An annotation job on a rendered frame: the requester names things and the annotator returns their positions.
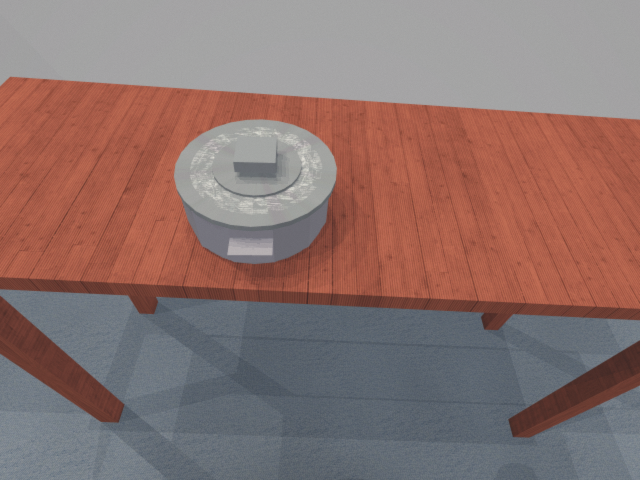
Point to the lid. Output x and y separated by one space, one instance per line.
208 185

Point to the knob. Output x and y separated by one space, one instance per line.
255 154

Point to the pot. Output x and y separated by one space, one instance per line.
256 247

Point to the table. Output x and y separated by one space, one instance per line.
434 208

